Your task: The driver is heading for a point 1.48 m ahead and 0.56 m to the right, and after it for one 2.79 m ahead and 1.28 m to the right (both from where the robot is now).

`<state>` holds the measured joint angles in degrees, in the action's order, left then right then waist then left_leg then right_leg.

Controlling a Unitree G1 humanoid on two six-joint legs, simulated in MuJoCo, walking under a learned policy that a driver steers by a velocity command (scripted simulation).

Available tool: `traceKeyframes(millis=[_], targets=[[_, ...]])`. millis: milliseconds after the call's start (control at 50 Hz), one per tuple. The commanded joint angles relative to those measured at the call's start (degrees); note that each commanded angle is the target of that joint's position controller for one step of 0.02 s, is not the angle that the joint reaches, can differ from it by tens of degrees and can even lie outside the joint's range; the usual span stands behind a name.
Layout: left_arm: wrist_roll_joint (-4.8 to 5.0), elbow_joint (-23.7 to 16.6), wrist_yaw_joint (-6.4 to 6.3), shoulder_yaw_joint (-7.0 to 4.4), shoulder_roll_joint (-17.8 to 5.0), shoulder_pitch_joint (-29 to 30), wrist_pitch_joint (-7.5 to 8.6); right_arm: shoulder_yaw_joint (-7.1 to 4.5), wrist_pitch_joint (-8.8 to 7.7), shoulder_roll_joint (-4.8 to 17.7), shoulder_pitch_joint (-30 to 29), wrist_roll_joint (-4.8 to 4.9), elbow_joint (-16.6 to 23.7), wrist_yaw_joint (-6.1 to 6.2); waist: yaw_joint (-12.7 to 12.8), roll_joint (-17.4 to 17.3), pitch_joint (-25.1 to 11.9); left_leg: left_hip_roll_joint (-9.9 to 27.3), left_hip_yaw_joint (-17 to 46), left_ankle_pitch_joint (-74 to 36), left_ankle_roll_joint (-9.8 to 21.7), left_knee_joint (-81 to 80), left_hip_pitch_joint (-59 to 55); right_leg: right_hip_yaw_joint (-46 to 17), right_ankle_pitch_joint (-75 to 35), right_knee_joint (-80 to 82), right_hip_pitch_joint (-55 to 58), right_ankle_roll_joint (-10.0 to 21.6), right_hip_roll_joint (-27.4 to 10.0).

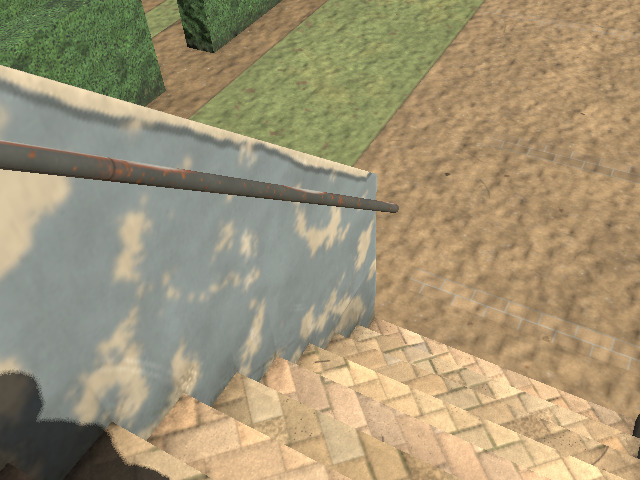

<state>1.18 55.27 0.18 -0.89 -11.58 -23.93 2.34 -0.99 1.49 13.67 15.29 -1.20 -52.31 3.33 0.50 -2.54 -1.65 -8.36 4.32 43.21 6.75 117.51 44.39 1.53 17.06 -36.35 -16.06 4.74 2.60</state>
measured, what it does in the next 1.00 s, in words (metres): steps on the spot, turning right: left foot, then right foot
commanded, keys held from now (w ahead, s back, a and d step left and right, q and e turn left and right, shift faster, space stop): e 0.74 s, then no key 0.26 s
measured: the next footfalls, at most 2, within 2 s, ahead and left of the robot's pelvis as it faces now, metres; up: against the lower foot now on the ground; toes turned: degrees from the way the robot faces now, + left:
left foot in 0.30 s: +0.15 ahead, +0.10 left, +0.00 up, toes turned -11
right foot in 0.68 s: -0.01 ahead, -0.16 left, +0.00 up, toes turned -20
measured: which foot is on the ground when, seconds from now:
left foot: up 0.00-0.28, down 0.30-0.70, up 0.72-1.00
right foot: down 0.00-0.36, up 0.38-0.66, down 0.68-1.00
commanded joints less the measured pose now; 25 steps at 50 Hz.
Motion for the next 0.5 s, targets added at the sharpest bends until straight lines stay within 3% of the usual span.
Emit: traceKeyframes(millis=[20,40,60,80,100,120,140,160,180,200,220,260,280,300,320,340,360,380,400,420,440,460,480,500], targets=[[-1.46,0.64,-0.99,0.28,-8.14,-8.13,0.75,0.67,1.12,2.01,-4.05,-1.31,3.19,-0.37,-1.5,9.68,6.65,6.39,-2.4,-6.49,-3.51,-6.28,19.91,-30.12,-43.43,10.86,5.59,12.7,-21.83],[-1.8,1.07,-0.96,1.31,-5.48,-7.26,1.04,0.35,0.68,2.45,-5.66,-1.07,2.78,-0.11,-3.3,1.35,8.79,7.45,1.79,-21.11,-4.72,-19.42,19.66,-24.18,-40.05,4.51,2.23,9.49,-16.38],[-1.1,1.19,-1.22,1.93,-4.53,-7.38,1.24,0.63,0.76,1.73,-6.49,-0.56,2.33,-0.35,-2.73,5.01,6.95,7.41,-2.34,-23.58,-5.44,-24.54,17.48,-23.43,-40.95,4.22,1.48,7.92,-14.73],[0.05,1.38,-1.63,2.84,-2.16,-6.87,1.68,1.24,0.7,0.07,-7.5,-0.5,2.62,-0.71,-3.23,6.0,6.53,7.56,-3.21,-32.62,-6.53,-32.44,14.35,-22.68,-42.65,4.26,-0.98,5.84,-12.76],[0.15,0.38,-2.02,2.9,-2.01,-4.8,1.39,2.07,0.76,-1.85,-7.47,-0.96,3.0,-1.45,-3.75,5.62,5.34,7.62,-4.27,-42.72,-5.88,-41.36,4.57,-20.61,-43.99,5.88,-6.59,4.25,-11.41],[-0.02,0.2,-1.91,2.89,-1.99,-4.72,0.98,2.52,0.92,-3.23,-8.06,-0.76,2.46,-1.96,-2.7,7.74,3.26,6.54,-6.52,-48.41,-5.05,-46.02,-3.71,-19.52,-44.14,6.49,-9.28,2.14,-9.65],[-0.05,0.61,-1.73,2.4,-3.95,-5.96,0.74,2.04,1.29,-2.62,-5.99,-1.0,1.52,-1.98,-3.12,11.05,0.02,6.28,-5.24,-51.78,-4.26,-42.95,-7.4,-20.88,-47.61,4.31,-6.83,2.19,-9.98],[-0.15,-0.82,-1.88,1.78,-5.81,-3.67,-0.1,1.36,1.74,-0.28,-5.22,-0.7,0.2,-1.5,-4.07,11.49,-1.15,6.04,-6.08,-51.93,-4.54,-44.03,-8.64,-18.9,-49.95,2.39,-5.53,1.9,-8.76],[-0.06,-2.09,-1.68,1.36,-6.23,-2.98,-0.61,0.94,1.96,1.18,-7.19,-0.61,0.86,-1.31,-3.31,12.5,-0.71,5.68,-6.66,-48.85,-4.74,-45.17,-9.2,-18.86,-51.61,1.34,-4.37,1.92,-8.42],[-0.26,-2.66,-1.67,1.3,-5.63,-3.23,-1.25,1.01,2.04,1.23,-10.41,-0.39,2.2,-1.11,-2.32,12.5,0.85,5.6,-6.81,-45.76,-4.96,-46.05,-8.39,-19.8,-53.07,0.76,-2.97,2.21,-8.48],[-0.64,-3.86,-1.87,0.87,-6.55,-3.27,-1.5,0.95,1.87,1.8,-14.08,-0.22,3.32,-0.76,-0.98,10.7,2.56,6.03,-6.48,-44.01,-5.59,-49.44,-7.15,-21.05,-52.93,0.02,-0.72,2.35,-9.1],[-1.49,-4.6,-2.31,0.25,-6.69,-3.72,-2.14,1.33,1.22,0.94,-15.3,0.34,4.99,-0.81,-0.24,12.65,3.75,6.44,-5.57,-38.14,-5.93,-55.1,-8.17,-22.61,-58.07,-1.84,2.69,3.56,-9.65],[-1.86,-4.78,-2.66,-0.1,-6.56,-4.03,-2.52,1.63,0.47,1.08,-17.81,0.48,7.22,-0.82,0.65,12.89,4.98,7.05,-1.78,-30.65,-5.98,-62.21,-7.13,-25.13,-58.49,-1.86,6.19,4.32,-10.13],[-2.42,-5.41,-2.83,-0.56,-7.1,-3.3,-2.64,1.65,-0.33,1.27,-15.29,0.92,6.95,-1.14,0.32,13.2,4.84,7.04,-0.71,-28.84,-5.62,-67.99,-10.92,-25.72,-59.76,-2.7,6.61,4.44,-10.48],[-2.19,-6.41,-2.79,-0.93,-6.94,-0.83,-2.73,1.39,-1.05,2.02,-10.14,1.2,5.53,-1.11,-1.49,12.03,3.49,7.73,0.3,-32.12,-4.75,-73.93,-18.38,-24.92,-62.67,-5.93,4.6,3.88,-9.57],[-1.06,-8.22,-2.61,-1.72,-7.33,-0.08,-2.82,0.65,-1.78,4.6,-2.86,1.36,3.72,-1.1,-3.17,3.11,-0.35,13.1,3.82,-61.26,-2.83,-76.08,-35.17,-20.76,-57.18,-12.8,-4.92,0.66,-6.09],[0.49,-9.8,-2.52,-1.99,-5.71,-1.4,-2.69,-0.61,-1.33,6.66,2.48,1.14,2.91,-0.8,-3.66,-4.14,-8.14,21.08,11.09,-76.31,3.19,-75.75,-50.88,-16.48,-29.61,-23.13,-15.78,-2.39,-2.09],[0.84,-12.08,-2.23,-2.81,-6.29,3.81,-3.41,-0.24,-0.41,4.71,1.95,1.45,3.34,-0.49,-4.78,-6.66,-8.83,26.52,17.33,-81.69,8.02,-82.18,-52.45,-11.32,18.42,-30.23,-23.67,-2.52,3.8],[-0.23,-15.15,-1.77,-3.3,-6.67,5.48,-3.61,-0.12,-0.78,5.77,0.39,0.74,4.91,-0.89,-3.15,-8.56,-6.5,31.04,21.69,-83.92,12.08,-84.27,-49.14,-8.77,28.72,-36.1,-27.49,-2.76,3.28],[-1.04,-15.81,-1.33,-3.47,-6.93,8.47,-4.01,-0.27,-0.99,5.34,-0.49,0.95,5.59,-1.18,-3.35,-7.0,-4.34,31.77,22.43,-76.37,12.94,-86.58,-45.28,-8.29,25.55,-38.07,-28.91,-3.62,0.38],[-0.85,-16.09,-1.19,-3.41,-5.76,9.89,-4.95,-0.6,-1.29,6.22,-2.08,0.41,6.41,-1.19,-1.91,-5.42,-1.39,29.91,15.45,-66.82,11.64,-87.97,-34.27,-6.36,15.65,-40.72,-24.13,-4.42,-0.41],[-1.24,-17.06,-0.91,-3.26,-5.28,11.59,-5.96,-0.54,-1.36,5.98,-4.88,0.07,8.26,-1.08,-0.35,-6.07,-0.43,27.66,11.8,-58.28,9.41,-87.44,-27.02,-5.03,8.26,-41.02,-20.82,-4.55,-0.47],[-1.89,-16.92,-0.52,-3.13,-4.41,12.2,-6.94,-0.68,-1.37,6.52,-5.16,0.2,9.54,-1.0,0.54,-5.5,0.17,26.87,8.39,-56.77,7.93,-86.28,-23.17,-3.73,3.57,-41.24,-18.81,-4.37,0.47],[-2.21,-16.59,-0.44,-3.47,-5.22,12.49,-7.63,-1.15,-1.92,8.1,-6.13,0.34,11.37,-1.03,-0.11,-6.26,-0.99,28.02,8.01,-58.17,8.31,-84.54,-19.96,-3.87,-2.26,-49.95,-16.89,-4.11,1.47]])
Keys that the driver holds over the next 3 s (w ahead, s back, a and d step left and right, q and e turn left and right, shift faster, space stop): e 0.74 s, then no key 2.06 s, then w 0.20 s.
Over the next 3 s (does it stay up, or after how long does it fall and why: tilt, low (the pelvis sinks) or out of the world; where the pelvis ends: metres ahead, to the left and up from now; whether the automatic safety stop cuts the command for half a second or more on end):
stays up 0.05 -0.06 0.02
